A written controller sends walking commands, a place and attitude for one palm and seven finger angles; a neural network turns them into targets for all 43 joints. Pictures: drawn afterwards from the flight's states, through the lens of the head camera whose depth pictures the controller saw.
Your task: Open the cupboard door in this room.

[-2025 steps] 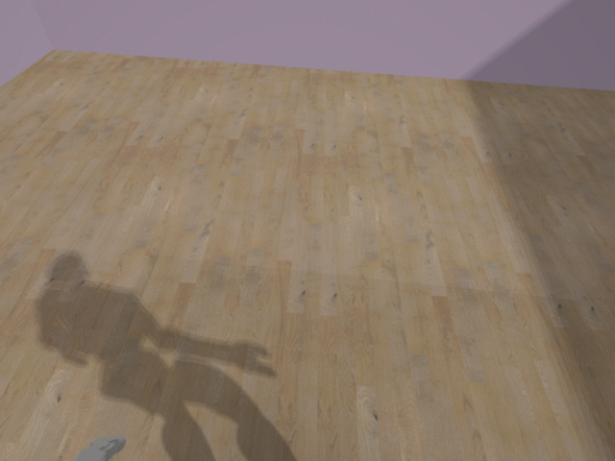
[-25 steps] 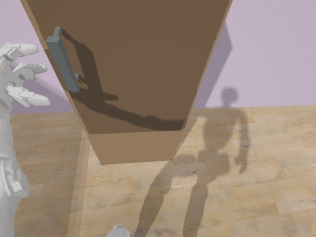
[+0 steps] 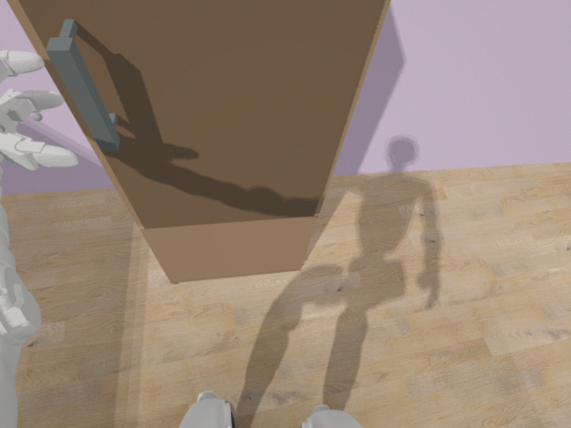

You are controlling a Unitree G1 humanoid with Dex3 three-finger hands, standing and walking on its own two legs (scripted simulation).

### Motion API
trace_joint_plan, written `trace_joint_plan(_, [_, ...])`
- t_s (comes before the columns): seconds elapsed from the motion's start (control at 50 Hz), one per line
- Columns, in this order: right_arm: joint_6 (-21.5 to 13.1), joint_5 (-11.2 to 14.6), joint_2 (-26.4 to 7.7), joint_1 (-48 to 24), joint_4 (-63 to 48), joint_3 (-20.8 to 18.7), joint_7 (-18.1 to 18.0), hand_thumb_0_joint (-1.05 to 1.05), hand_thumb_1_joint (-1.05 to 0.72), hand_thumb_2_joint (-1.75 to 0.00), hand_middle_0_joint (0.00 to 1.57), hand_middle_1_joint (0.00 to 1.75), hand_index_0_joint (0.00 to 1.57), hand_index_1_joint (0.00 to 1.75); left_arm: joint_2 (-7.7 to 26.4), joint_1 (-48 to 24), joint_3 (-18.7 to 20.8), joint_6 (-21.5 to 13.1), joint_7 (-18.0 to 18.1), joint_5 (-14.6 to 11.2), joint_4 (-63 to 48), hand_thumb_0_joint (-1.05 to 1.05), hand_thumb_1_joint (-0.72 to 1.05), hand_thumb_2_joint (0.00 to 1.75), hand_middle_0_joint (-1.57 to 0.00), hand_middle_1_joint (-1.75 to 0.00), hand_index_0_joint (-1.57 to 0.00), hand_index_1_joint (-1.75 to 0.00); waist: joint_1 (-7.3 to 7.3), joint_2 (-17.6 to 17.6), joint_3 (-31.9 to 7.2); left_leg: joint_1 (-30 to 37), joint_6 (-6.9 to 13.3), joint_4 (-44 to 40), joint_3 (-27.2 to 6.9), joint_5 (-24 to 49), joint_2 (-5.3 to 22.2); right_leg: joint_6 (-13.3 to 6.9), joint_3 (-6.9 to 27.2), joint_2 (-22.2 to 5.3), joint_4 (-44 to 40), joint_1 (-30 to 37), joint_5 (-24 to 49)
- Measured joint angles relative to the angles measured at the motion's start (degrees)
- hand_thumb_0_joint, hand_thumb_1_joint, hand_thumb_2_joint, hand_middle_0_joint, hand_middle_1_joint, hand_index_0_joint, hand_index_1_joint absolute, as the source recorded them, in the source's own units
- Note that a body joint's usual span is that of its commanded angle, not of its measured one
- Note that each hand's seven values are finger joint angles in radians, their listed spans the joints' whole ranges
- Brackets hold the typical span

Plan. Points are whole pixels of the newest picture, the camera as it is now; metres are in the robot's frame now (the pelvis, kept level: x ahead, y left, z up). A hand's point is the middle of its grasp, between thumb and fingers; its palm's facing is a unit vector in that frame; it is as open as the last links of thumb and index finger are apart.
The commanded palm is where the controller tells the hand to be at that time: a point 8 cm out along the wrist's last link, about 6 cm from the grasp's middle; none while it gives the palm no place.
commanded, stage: slide the fingers in behind the handle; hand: left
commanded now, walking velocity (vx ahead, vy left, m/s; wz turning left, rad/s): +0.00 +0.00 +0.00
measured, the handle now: (91, 91) +0.54 +0.22 +0.13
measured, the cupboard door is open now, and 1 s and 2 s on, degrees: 0 0 0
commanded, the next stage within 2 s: close the thumb around the handle in 1.62 s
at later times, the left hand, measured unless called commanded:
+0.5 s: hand (62, 121) +0.48 +0.24 +0.13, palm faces +0.05 -1.00 +0.01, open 14.0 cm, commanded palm +0.46 +0.29 +0.13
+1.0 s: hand (97, 114) +0.49 +0.20 +0.14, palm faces +0.06 -1.00 +0.00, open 14.0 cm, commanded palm +0.46 +0.25 +0.13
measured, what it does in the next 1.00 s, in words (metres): stands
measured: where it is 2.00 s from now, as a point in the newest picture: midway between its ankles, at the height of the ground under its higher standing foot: outside the picture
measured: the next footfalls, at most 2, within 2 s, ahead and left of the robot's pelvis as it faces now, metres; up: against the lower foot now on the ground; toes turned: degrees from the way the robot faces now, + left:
none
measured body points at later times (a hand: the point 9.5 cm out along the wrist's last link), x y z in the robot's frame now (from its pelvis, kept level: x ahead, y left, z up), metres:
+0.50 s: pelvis +0.01 +0.00 +0.00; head +0.08 +0.02 +0.45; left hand +0.47 +0.30 +0.13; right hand +0.05 -0.27 -0.10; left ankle +0.05 +0.11 -0.69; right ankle -0.03 -0.12 -0.69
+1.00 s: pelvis +0.01 -0.01 +0.00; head +0.08 +0.00 +0.45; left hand +0.48 +0.26 +0.14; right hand +0.01 -0.28 -0.11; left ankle +0.05 +0.11 -0.69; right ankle -0.03 -0.12 -0.69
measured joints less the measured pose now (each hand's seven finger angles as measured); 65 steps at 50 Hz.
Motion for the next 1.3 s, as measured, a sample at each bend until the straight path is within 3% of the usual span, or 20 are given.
trace_joint_plan(0.08, [0.36, 0.00, 0.02, 1.04, 1.09, -0.33, 0.01, 0.00, -0.90, -0.90, 0.20, 0.30, 0.21, 0.30, -0.40, 0.13, 0.02, -0.61, -1.09, -1.04, -1.14, -0.01, -0.50, 0.30, -0.30, -1.20, -0.30, -1.20, 0.16, -0.07, -0.41, -0.02, -0.08, -0.03, -0.07, -0.16, 0.12, -0.08, -0.02, 0.15, -0.26, 0.08, -0.03])
trace_joint_plan(0.18, [0.59, 0.03, -0.03, 1.64, 1.09, -0.77, 0.16, 0.00, -0.90, -0.90, 0.20, 0.30, 0.21, 0.30, -2.00, 1.44, -1.21, 1.60, -1.36, -1.45, -2.18, -0.01, -0.50, 0.30, -0.30, -1.20, -0.30, -1.20, 0.41, 0.08, -1.21, 0.89, -0.03, -0.61, 0.04, -0.33, 0.02, -0.02, 0.09, 0.08, -1.08, 1.06, -0.03])
trace_joint_plan(0.38, [0.16, -0.12, 0.69, -0.87, -0.09, -1.10, 1.23, 0.00, -0.90, -0.90, 0.20, 0.30, 0.21, 0.30, -7.13, 5.19, -1.94, 0.80, 2.32, -1.83, -6.73, -0.01, -0.50, 0.30, -0.30, -1.20, -0.30, -1.20, 1.51, 0.00, -1.69, 3.32, 0.01, -1.21, 0.45, -0.76, -0.24, 0.09, 0.47, -0.19, -1.64, 3.36, -0.37])
trace_joint_plan(0.68, [-0.65, -0.19, 1.11, -3.20, -0.19, -1.07, 1.63, 0.00, -0.90, -0.90, 0.20, 0.30, 0.21, 0.30, -11.46, 4.52, -5.75, 0.17, 5.13, -2.18, -8.15, -0.01, -0.50, 0.30, -0.30, -1.20, -0.30, -1.20, 2.76, 0.32, -1.39, 4.20, -0.22, -1.19, -0.10, -0.58, -0.81, -0.11, -0.11, -0.64, -0.96, 4.25, -0.86])
trace_joint_plan(0.8, [-0.65, -0.23, 1.00, -3.04, 0.11, -0.80, 1.64, 0.00, -0.90, -0.90, 0.20, 0.30, 0.21, 0.30, -12.05, 2.83, -5.54, 1.73, 6.95, -1.23, -5.54, -0.01, -0.50, 0.30, -0.30, -1.20, -0.30, -1.20, 1.95, 0.34, -1.01, 4.14, -0.36, -1.36, -0.09, -0.27, -0.80, -0.27, -0.09, -0.64, -0.58, 3.91, -0.86])
trace_joint_plan(0.94, [-0.78, -0.47, 0.97, -1.56, 0.63, -1.19, 1.88, 0.00, -0.90, -0.90, 0.20, 0.30, 0.21, 0.30, -11.85, 3.45, -4.30, -0.61, 8.52, -0.44, -6.63, -0.01, -0.50, 0.30, -0.30, -1.20, -0.30, -1.20, 1.29, 0.32, -0.86, 3.91, -0.69, -1.35, 0.22, -0.21, -0.32, -0.59, 0.31, -0.22, -0.21, 3.29, -0.81])
trace_joint_plan(1.02, [-0.38, -0.26, 0.89, -0.76, 1.21, -1.26, 1.82, 0.00, -0.90, -0.90, 0.20, 0.30, 0.21, 0.30, -11.39, 2.97, -4.71, 0.09, 8.05, -0.73, -5.61, -0.01, -0.50, 0.30, -0.30, -1.20, -0.30, -1.20, 1.08, 0.38, -0.96, 4.12, -0.81, -1.51, 0.11, -0.18, -0.21, -0.73, 0.23, -0.08, -0.37, 3.50, -0.79])
trace_joint_plan(1.3, [-0.68, -0.35, 0.98, -0.98, 1.16, -1.76, 2.09, 0.00, -0.90, -0.90, 0.20, 0.30, 0.20, 0.30, -13.53, 4.07, -5.61, 0.00, 9.73, -0.93, -7.22, -0.01, -0.50, 0.30, -0.30, -1.20, -0.30, -1.20, 1.35, 0.30, -1.19, 4.62, -0.93, -2.09, 0.07, 0.06, -0.22, -0.84, 0.24, -0.03, -0.87, 3.96, -0.60])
